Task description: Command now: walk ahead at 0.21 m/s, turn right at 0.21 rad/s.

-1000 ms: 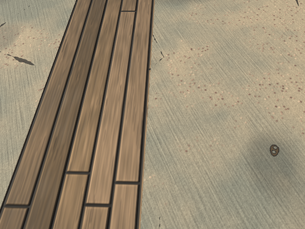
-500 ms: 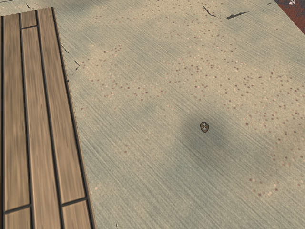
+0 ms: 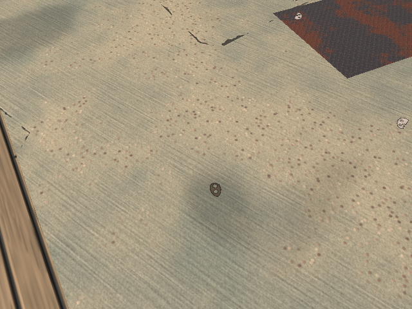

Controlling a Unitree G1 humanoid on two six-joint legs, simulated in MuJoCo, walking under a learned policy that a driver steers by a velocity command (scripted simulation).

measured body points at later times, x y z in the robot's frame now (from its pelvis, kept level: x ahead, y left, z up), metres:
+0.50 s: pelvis +0.18 -0.06 +0.00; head +0.21 -0.07 +0.45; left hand +0.37 +0.20 -0.07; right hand +0.20 -0.34 -0.13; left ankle +0.05 +0.10 -0.65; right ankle +0.22 -0.16 -0.73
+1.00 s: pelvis +0.45 -0.01 -0.02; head +0.49 +0.01 +0.43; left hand +0.43 +0.29 -0.14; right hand +0.71 -0.20 -0.10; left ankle +0.53 +0.08 -0.73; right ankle +0.28 -0.17 -0.64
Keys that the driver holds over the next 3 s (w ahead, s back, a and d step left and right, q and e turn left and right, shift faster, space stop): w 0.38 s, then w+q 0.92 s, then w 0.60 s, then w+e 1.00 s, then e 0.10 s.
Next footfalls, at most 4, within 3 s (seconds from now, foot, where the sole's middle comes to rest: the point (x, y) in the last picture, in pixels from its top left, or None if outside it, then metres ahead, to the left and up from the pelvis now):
0.40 right None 0.26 -0.16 -0.77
0.94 left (187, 288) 0.56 0.09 -0.77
1.40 right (213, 204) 0.89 0.00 -0.77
1.90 left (123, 185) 0.98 0.35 -0.77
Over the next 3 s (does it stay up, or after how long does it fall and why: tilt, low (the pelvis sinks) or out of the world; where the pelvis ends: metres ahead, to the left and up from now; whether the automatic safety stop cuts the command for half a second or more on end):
stays up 1.45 0.42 -0.01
